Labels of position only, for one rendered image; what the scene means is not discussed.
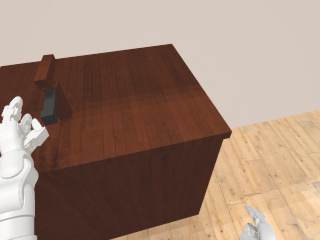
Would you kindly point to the robot left forearm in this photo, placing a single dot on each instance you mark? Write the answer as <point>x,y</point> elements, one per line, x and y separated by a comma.
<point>17,196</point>

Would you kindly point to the robot left hand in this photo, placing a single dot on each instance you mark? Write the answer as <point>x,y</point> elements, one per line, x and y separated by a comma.
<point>16,136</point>

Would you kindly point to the counter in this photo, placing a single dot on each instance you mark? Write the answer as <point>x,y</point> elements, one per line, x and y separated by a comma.
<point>135,145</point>

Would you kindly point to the robot right hand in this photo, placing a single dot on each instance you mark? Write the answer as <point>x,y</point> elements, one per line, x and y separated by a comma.
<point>263,231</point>

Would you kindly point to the tap lever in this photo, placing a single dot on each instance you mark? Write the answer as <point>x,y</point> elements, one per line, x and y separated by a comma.
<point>49,113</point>

